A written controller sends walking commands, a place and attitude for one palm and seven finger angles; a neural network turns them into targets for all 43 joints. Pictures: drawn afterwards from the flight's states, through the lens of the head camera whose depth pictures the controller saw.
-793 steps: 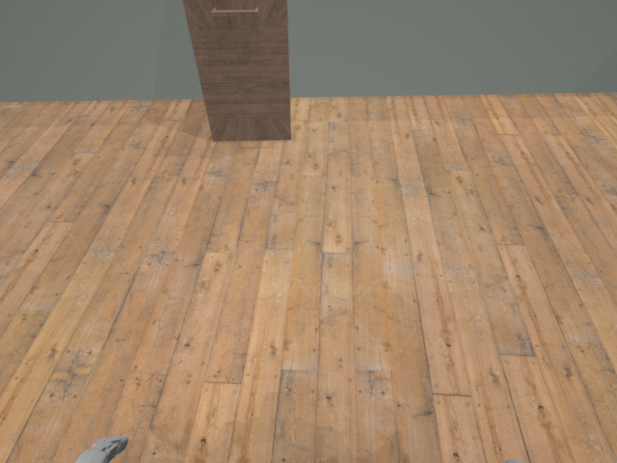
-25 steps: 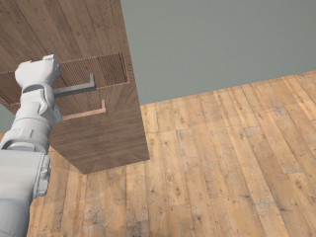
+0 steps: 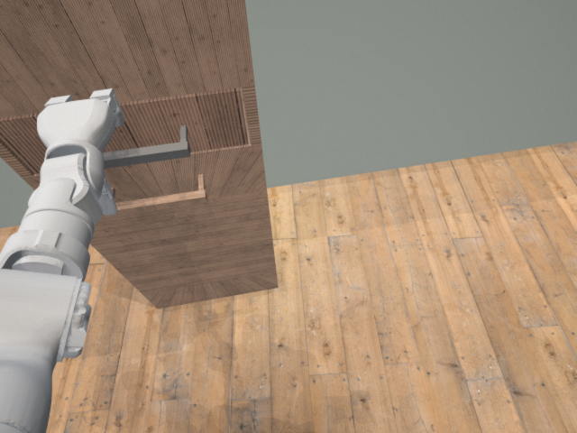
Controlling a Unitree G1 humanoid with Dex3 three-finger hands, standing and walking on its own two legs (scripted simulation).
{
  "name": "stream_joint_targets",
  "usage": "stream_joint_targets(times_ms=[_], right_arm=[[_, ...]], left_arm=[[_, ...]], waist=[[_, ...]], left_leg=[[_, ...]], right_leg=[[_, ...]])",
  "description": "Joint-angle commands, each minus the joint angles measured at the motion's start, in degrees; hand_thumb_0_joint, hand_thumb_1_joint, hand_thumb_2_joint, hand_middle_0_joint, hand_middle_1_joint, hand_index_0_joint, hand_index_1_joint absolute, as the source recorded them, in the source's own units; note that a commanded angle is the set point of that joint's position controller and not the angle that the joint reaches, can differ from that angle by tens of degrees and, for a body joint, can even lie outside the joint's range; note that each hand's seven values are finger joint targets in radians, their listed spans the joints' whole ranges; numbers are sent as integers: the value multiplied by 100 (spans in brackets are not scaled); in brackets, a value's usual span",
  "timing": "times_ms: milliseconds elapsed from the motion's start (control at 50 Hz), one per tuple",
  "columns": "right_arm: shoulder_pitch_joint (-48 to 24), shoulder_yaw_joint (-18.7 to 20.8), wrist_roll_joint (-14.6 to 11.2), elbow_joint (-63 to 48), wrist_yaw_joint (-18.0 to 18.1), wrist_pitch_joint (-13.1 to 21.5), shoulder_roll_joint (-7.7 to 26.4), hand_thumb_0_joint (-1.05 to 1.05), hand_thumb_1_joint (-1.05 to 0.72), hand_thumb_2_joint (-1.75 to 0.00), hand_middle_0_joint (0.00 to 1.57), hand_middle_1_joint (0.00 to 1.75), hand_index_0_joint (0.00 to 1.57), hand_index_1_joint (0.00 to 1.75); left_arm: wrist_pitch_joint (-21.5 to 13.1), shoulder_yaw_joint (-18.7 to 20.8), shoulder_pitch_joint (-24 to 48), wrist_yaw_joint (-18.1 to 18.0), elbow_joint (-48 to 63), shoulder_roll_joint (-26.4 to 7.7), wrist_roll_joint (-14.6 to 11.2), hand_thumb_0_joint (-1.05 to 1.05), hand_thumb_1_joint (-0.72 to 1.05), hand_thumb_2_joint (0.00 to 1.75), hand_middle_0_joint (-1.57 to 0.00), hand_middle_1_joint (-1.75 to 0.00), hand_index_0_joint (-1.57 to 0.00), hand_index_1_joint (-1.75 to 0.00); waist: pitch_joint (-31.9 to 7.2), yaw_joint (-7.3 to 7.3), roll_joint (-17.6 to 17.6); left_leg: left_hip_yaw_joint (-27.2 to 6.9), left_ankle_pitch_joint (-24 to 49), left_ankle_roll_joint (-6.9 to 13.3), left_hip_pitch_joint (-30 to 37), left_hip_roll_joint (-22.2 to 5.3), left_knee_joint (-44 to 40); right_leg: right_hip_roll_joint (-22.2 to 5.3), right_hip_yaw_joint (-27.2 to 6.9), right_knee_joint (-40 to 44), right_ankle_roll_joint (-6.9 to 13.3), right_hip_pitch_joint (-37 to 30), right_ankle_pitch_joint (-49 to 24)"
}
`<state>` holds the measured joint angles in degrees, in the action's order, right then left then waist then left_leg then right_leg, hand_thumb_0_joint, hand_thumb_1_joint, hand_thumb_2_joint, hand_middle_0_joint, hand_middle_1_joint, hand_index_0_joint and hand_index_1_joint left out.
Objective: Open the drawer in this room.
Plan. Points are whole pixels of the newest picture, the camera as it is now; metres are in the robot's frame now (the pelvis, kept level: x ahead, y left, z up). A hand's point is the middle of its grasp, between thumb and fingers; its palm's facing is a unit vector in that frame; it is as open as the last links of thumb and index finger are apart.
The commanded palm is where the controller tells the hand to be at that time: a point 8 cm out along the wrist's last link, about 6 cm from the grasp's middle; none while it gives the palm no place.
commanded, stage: move the hooked fingers above the handle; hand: left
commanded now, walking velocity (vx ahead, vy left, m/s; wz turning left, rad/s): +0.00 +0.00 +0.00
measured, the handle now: (129, 148) +0.55 +0.25 +0.04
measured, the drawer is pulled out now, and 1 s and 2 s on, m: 0.00 0.00 0.00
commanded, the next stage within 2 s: lower the fingers behind the handle in 1.10 s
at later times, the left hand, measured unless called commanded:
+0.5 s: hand (97, 163) +0.47 +0.26 +0.10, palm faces -0.05 +0.01 -1.00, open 13.8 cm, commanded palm +0.47 +0.24 +0.15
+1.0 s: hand (108, 170) +0.47 +0.24 +0.09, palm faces -0.11 +0.01 -0.99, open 13.8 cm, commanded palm +0.47 +0.24 +0.15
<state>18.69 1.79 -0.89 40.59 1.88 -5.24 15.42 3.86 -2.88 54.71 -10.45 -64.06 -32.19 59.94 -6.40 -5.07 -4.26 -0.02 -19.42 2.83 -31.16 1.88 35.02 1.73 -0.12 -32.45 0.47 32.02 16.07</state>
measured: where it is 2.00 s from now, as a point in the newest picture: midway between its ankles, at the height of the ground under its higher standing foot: outside the picture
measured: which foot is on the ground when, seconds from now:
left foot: down 0.00-1.00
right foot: down 0.00-1.00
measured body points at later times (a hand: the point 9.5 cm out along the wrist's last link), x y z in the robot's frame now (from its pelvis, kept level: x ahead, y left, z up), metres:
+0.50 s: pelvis +0.00 +0.00 +0.00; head +0.07 -0.02 +0.45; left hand +0.47 +0.25 +0.15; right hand +0.04 -0.28 -0.13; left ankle -0.04 +0.09 -0.73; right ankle -0.02 -0.12 -0.73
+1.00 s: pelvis +0.00 +0.00 +0.00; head +0.07 -0.02 +0.45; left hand +0.47 +0.24 +0.14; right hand +0.03 -0.27 -0.14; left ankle -0.04 +0.09 -0.73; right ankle -0.02 -0.12 -0.73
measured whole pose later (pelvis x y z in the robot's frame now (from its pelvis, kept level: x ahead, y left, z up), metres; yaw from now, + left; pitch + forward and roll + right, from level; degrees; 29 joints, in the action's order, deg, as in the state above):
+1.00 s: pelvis +0.00 +0.00 +0.00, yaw +1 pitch +14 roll -1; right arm 20.5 2.2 -1.2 41.6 3.0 -5.0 15.3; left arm -1.3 -6.1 49.3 -5.9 -57.0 -30.8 58.2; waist -5.8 -3.6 -3.9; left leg -1.0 -19.2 2.6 -28.1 1.9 33.9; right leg 1.6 0.9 -31.3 0.8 28.6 16.2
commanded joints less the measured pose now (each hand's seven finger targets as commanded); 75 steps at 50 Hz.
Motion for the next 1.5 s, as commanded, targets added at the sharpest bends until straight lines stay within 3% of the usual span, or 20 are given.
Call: stream_joint_targets(times_ms=[0,100,160,220,320,460,500,660,780,920,960,1000,1020,1120,1160,1240,1320,1360,1440,1480], right_arm=[[657,324,-9,-379,145,86,941,0,-90,-90,20,30,20,30],[721,336,52,-403,163,92,841,0,-90,-90,20,30,20,30],[702,305,57,-360,97,111,830,0,-90,-90,20,30,20,30],[581,297,98,-415,59,111,871,0,-90,-90,20,30,20,30],[653,385,53,-387,3,134,893,0,-90,-90,20,30,20,30],[578,417,-20,-307,97,128,892,0,-90,-90,20,30,20,30],[537,362,-30,-275,125,124,879,0,-90,-90,20,30,20,30],[403,218,85,-407,124,150,780,0,-90,-90,20,30,20,30],[423,272,5,-499,89,115,867,0,-90,-90,20,30,20,30],[560,402,-10,-399,184,168,869,0,-90,-90,20,30,20,30],[621,379,-2,-286,220,175,885,0,-90,-90,20,30,20,30],[644,353,26,-257,213,202,824,0,-90,-90,20,30,20,30],[645,349,55,-234,208,206,856,0,-90,-90,20,30,20,30],[496,253,127,-258,62,195,818,0,-90,-90,20,30,20,30],[418,244,102,-327,9,155,805,0,-90,-90,20,30,20,30],[535,325,-31,-369,-15,95,954,0,-90,-90,20,30,20,30],[553,372,-51,-428,163,100,1007,0,-90,-90,20,30,20,30],[603,365,-22,-378,256,122,990,0,-90,-90,20,30,20,30],[751,405,78,-335,277,195,832,0,-90,-90,20,30,20,30],[812,402,126,-265,183,240,759,0,-90,-90,20,30,20,30]], left_arm=[[-355,-42,2601,286,1326,-1033,-127,0,-50,30,-30,-120,-30,-120],[-965,659,2254,88,1911,-1663,-25,0,-50,30,-30,-120,-30,-120],[-844,833,2202,-309,1604,-1747,28,0,-50,30,-30,-120,-30,-120],[-589,1267,2162,-647,1734,-2335,118,0,-50,30,-30,-120,-30,-120],[-191,743,2111,-530,1646,-1704,72,0,-50,30,-30,-120,-30,-120],[-408,-222,2312,207,2039,-646,-233,0,-50,30,-30,-120,-30,-120],[-519,-187,2500,196,1912,-753,-163,0,-50,30,-30,-120,-30,-120],[-465,1049,2445,-564,1588,-2154,145,0,-50,30,-30,-120,-30,-120],[23,497,1965,-347,1083,-1561,114,0,-50,30,-30,-120,-30,-120],[-680,-300,2522,347,2233,-604,-242,0,-50,30,-30,-120,-30,-120],[-872,86,2608,239,2121,-1073,-199,0,-50,30,-30,-120,-30,-120],[-1020,320,2895,-5,2273,-1323,-127,0,-50,30,-30,-120,-30,-120],[-1042,762,2858,-178,2269,-1826,-67,0,-50,30,-30,-120,-30,-120],[-484,1326,2495,-840,1670,-2423,199,0,-50,30,-30,-120,-30,-120],[-102,1103,2026,-822,1258,-2159,181,0,-50,30,-30,-120,-30,-120],[355,215,1605,-219,601,-1147,4,0,-50,30,-30,-120,-30,-120],[-160,-208,2144,465,1375,-817,-185,0,-50,30,-30,-120,-30,-120],[-668,22,2374,574,1760,-1191,-123,0,-50,30,-30,-120,-30,-120],[-1484,525,2654,145,2565,-1621,17,0,-50,30,-30,-120,-30,-120],[-1473,489,2504,-260,2279,-1351,64,0,-50,30,-30,-120,-30,-120]], waist=[[-2094,-257,496],[-2352,66,-83],[-1926,105,32],[-2487,303,-20],[-2879,98,70],[-2002,-248,191],[-1641,-243,115],[-2418,242,33],[-2445,99,408],[-2043,-324,360],[-1792,-265,231],[-2016,-155,-91],[-2190,-16,-175],[-2659,302,-310],[-2674,349,-127],[-2259,18,590],[-1988,-303,883],[-1853,-309,574],[-2306,-97,-516],[-2364,-51,-799]], left_leg=[[-53,2685,5,1327,-107,-174],[-90,3293,-74,1479,-117,-73],[-84,2986,-115,1036,-125,-137],[36,3056,-109,903,-66,-116],[41,3692,-108,1431,-152,-52],[-121,3270,-44,1894,-152,-136],[-181,2784,-75,1683,-122,-230],[-2,2781,-116,975,-21,-174],[142,2849,-77,993,-78,-212],[-76,2992,22,1796,-114,-135],[-119,2648,5,1626,-83,-173],[-147,2678,-54,1596,-61,-170],[-131,2821,-82,1509,-53,-137],[-30,3327,-207,1090,-40,-61],[93,3232,-180,934,-52,-95],[158,3105,-99,1056,-151,-174],[64,2579,60,1250,-98,-213],[-33,2444,63,1323,-76,-169],[-200,3132,-125,1816,-104,86],[-268,3565,-284,1890,-145,243]], right_leg=[[43,60,221,59,-1244,-2081],[73,37,41,143,-1230,-2162],[89,119,-28,177,-1093,-1947],[63,47,-123,179,-1622,-2276],[65,67,-42,99,-1656,-2612],[82,116,289,69,-983,-2042],[74,132,298,119,-779,-1655],[22,61,-88,175,-1613,-2125],[14,71,17,81,-1755,-2430],[52,37,320,52,-1092,-2116],[59,42,295,100,-923,-1825],[55,42,182,150,-942,-1763],[65,36,118,181,-1077,-1844],[70,93,-191,200,-1544,-2287],[44,103,-193,153,-1753,-2463],[46,124,63,54,-1573,-2502],[22,24,320,15,-1415,-2311],[25,1,268,45,-1139,-2019],[86,22,-16,161,-565,-1707],[128,135,-207,197,-216,-1564]])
